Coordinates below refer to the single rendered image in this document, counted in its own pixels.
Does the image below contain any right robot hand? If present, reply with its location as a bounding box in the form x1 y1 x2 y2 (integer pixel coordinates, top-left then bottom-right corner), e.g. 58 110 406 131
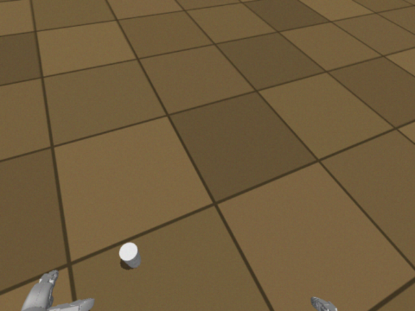
311 297 337 311

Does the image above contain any cup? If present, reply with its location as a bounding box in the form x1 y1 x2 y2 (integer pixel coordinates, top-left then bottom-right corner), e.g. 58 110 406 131
119 242 141 268

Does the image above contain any left robot hand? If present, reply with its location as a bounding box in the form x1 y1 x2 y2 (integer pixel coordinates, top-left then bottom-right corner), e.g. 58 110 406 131
21 270 95 311

